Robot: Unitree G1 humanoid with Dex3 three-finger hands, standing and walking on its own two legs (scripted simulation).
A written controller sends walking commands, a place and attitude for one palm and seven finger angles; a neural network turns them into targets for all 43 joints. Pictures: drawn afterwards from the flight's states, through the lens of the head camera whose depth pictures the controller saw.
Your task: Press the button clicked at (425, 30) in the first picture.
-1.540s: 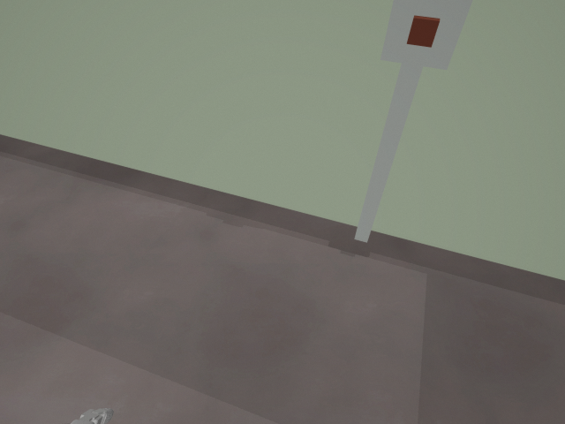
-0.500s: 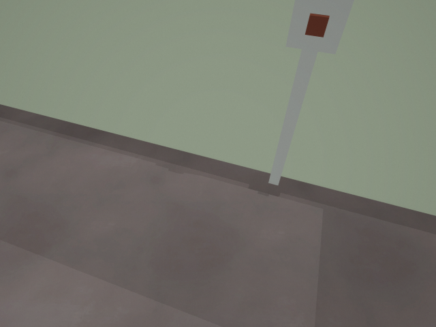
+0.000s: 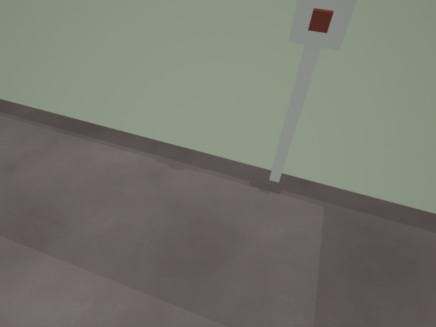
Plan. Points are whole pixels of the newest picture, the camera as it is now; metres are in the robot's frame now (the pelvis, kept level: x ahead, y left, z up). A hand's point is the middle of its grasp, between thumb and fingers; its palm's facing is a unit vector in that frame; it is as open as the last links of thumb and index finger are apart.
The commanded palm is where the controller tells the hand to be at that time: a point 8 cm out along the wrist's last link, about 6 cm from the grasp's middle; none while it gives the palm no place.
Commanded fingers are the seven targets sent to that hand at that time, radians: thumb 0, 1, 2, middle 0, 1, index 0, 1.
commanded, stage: walk to a spot facing it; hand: left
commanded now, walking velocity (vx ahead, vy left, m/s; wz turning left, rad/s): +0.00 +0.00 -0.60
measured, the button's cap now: (320, 20) +1.01 -0.27 +0.14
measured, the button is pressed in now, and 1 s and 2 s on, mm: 0 0 0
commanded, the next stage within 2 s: turn to face it in 1.74 s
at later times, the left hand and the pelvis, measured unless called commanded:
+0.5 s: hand out of the picture +0.05 +0.16 -0.18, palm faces -0.16 -0.95 -0.27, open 7.4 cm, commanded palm none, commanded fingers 0.00 0.90 0.90 -0.20 -0.30 -0.20 -0.30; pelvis -0.03 -0.03 -0.02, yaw -12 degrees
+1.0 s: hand out of the picture +0.13 +0.20 -0.17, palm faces -0.40 -0.89 -0.22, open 7.4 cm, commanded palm none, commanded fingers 0.00 0.90 0.90 -0.20 -0.30 -0.20 -0.30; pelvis -0.03 +0.03 -0.01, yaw -29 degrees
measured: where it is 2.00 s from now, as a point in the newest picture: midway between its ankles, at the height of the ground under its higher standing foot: outside the picture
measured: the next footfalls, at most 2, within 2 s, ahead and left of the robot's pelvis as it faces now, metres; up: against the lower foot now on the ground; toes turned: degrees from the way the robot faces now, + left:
left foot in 0.92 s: +0.03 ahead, +0.12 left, +0.00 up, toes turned -27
right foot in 1.40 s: +0.01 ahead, -0.23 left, +0.00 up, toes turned -53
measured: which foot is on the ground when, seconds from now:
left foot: down 0.00-0.38, up 0.40-0.90, down 0.92-1.00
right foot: down 0.00-0.92, up 0.94-1.00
